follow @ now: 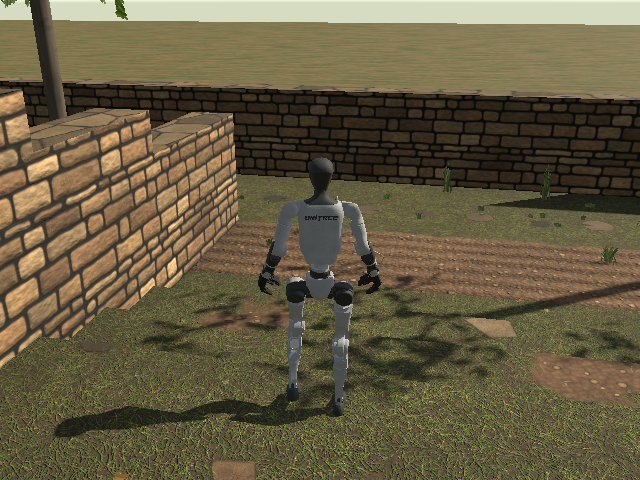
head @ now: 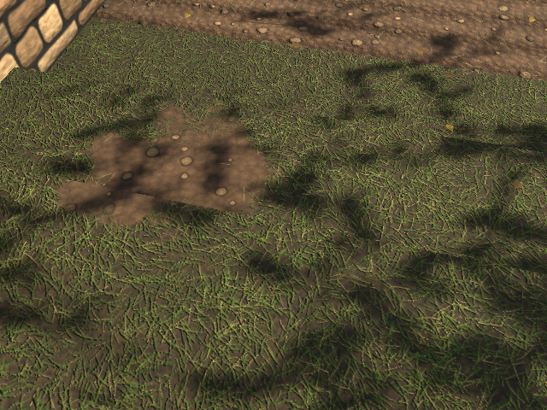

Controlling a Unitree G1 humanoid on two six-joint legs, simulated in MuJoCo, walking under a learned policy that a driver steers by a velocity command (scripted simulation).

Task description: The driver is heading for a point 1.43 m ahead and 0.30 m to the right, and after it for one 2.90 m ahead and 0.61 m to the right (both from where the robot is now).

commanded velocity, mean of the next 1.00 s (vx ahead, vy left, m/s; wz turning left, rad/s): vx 0.07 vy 0.00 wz -0.28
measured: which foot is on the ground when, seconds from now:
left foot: up 0.00-0.14, down 0.16-0.66, up 0.68-1.00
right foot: down 0.00-0.34, up 0.36-0.62, down 0.64-1.00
